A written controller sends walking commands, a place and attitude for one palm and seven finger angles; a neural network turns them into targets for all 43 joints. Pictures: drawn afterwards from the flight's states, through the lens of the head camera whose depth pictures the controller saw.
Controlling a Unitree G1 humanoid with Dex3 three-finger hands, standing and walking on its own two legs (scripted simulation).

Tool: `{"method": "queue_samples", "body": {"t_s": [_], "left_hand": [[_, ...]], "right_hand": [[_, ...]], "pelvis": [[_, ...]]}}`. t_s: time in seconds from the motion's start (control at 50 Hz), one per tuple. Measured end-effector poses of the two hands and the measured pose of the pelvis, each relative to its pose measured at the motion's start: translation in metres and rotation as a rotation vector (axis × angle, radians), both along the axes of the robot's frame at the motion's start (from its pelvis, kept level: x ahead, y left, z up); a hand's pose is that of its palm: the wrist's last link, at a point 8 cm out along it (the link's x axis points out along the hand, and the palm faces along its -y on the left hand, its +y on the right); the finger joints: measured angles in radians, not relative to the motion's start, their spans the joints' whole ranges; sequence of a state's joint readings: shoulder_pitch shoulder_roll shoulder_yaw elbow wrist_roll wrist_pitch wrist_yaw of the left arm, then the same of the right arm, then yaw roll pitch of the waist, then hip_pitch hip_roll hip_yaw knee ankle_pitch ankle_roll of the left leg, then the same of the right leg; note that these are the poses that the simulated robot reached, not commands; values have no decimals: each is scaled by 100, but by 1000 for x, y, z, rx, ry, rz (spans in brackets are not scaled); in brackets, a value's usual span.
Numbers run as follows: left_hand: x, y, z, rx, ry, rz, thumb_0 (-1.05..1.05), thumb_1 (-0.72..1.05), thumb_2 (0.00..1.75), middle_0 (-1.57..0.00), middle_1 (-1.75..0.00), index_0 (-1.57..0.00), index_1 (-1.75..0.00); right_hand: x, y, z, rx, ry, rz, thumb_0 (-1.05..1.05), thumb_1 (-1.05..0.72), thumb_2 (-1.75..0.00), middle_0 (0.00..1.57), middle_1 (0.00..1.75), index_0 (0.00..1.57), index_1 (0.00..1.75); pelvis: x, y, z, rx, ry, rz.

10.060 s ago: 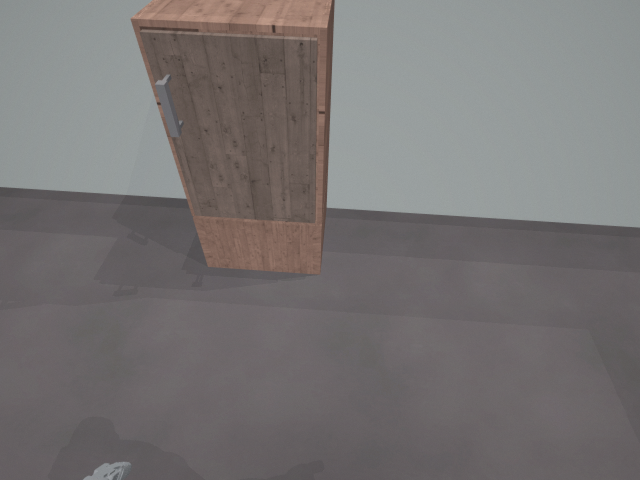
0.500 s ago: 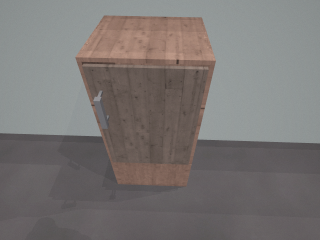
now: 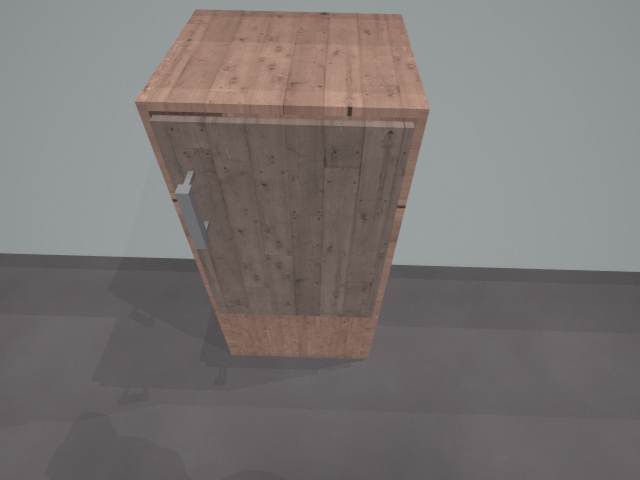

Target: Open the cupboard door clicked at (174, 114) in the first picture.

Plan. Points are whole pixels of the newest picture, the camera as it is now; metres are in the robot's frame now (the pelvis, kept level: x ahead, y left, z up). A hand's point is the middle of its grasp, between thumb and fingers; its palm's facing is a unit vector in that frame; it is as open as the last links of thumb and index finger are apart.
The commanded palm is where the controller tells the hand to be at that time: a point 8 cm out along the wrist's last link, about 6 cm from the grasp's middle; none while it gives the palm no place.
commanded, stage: look again from close up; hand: left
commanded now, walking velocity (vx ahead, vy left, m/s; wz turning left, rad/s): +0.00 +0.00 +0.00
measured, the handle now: (196, 210) +0.56 +0.26 -0.03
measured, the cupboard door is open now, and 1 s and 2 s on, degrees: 0 0 0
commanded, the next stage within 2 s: raise the hand with hooked fingers in 0.38 s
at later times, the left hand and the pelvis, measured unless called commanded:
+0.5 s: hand out of the picture +0.02 +0.17 -0.18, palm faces +0.03 -0.98 -0.20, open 7.3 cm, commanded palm +0.11 +0.22 -0.07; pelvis +0.01 +0.00 +0.00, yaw +0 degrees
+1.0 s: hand out of the picture +0.13 +0.20 -0.08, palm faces +0.15 -0.99 -0.02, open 9.1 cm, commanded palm +0.14 +0.25 -0.05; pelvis -0.04 -0.02 -0.09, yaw +2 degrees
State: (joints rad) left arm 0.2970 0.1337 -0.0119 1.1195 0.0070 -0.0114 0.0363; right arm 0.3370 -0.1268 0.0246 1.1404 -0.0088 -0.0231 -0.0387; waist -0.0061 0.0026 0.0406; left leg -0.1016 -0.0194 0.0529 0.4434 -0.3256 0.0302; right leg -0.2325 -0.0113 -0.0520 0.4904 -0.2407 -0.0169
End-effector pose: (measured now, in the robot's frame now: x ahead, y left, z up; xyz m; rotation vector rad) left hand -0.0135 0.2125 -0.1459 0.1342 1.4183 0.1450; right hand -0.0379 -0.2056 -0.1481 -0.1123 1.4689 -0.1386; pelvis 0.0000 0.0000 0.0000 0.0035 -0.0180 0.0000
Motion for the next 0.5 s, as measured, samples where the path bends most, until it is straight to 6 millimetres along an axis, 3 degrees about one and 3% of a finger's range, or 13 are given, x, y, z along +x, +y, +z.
{"method": "queue_samples", "body": {"t_s": [0.3,0.5], "left_hand": [[20,4,-1,13,-30,4,1,93,90,-20,-30,-20,-30],[24,6,-1,19,-46,5,1,93,90,-20,-30,-20,-30]], "right_hand": [[32,-2,0,-10,-52,11,0,-91,-90,20,30,20,30],[38,-7,1,-24,-61,13,0,-91,-90,20,30,20,30]], "pelvis": [[10,-2,0,-4,2,1],[11,-2,-1,-8,1,3]]}}
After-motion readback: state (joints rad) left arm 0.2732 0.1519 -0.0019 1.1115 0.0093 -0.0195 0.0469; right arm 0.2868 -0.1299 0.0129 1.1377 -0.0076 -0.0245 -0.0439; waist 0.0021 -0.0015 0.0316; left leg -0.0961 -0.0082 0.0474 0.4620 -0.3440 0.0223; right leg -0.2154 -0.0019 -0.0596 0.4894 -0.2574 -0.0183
